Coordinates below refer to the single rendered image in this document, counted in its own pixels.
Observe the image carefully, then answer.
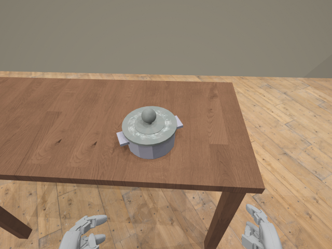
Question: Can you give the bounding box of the pot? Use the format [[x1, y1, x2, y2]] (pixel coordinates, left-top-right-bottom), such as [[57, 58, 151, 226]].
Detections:
[[117, 116, 183, 159]]

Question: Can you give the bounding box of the knob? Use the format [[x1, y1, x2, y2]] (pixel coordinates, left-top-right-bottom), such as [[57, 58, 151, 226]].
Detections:
[[141, 108, 156, 123]]

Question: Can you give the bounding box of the robot left hand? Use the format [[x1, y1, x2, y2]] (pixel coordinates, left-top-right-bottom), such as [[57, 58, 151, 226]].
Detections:
[[59, 215, 107, 249]]

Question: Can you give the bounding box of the lid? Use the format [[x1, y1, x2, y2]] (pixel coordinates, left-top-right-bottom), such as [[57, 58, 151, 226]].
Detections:
[[122, 106, 177, 146]]

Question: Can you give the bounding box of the table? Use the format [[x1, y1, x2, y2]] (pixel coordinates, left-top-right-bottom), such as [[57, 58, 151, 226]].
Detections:
[[0, 77, 265, 249]]

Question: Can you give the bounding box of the robot right hand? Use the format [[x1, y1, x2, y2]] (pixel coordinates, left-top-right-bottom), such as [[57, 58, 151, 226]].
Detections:
[[242, 204, 282, 249]]

